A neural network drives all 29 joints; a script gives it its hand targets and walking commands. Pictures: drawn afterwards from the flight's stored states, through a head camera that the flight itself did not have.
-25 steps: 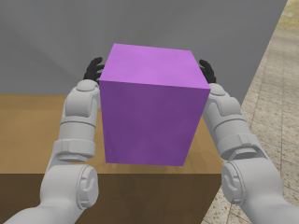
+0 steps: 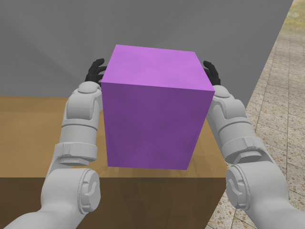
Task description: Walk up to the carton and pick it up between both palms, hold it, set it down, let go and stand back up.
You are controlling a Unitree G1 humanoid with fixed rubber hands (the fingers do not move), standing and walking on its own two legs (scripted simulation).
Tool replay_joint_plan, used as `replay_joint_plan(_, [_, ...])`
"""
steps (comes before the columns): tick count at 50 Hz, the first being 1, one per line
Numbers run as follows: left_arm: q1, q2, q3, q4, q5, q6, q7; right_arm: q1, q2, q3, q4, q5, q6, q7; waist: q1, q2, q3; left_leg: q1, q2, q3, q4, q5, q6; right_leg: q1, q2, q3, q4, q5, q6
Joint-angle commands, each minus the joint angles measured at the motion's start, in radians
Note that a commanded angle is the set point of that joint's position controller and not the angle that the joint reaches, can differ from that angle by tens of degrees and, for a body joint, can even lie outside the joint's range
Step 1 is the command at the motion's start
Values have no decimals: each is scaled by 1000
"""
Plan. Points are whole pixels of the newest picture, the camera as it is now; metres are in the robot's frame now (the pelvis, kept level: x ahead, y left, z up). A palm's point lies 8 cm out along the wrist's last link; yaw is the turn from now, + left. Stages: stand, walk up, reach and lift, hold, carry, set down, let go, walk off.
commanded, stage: hold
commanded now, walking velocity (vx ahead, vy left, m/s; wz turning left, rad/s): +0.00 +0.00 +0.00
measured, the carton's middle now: (152, 108) +0.38 +0.03 +0.20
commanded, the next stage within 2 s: none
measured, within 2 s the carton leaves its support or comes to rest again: neither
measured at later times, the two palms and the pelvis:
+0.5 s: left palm (93, 87) +0.38 +0.17 +0.25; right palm (212, 90) +0.40 -0.12 +0.25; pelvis +0.00 +0.00 +0.00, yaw +0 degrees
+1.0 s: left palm (93, 87) +0.38 +0.17 +0.25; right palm (212, 90) +0.40 -0.12 +0.25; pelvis +0.00 +0.00 +0.00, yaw +0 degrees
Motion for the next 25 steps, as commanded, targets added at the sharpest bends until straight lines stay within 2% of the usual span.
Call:
replay_joint_plan(1, [-758, -665, -400, -256, -154, -56, -193, -770, 576, 180, -395, 175, -15, 119, -189, 120, -447, 151, -120, -109, -70, -3, -38, 373, 43, -33, -35, 18, -4])
replay_joint_plan(25, [-763, -665, -401, -259, -155, -57, -192, -769, 577, 179, -390, 175, -16, 120, -189, 123, -447, 152, -120, -109, -71, -5, -39, 370, 44, -33, -35, 13, -5])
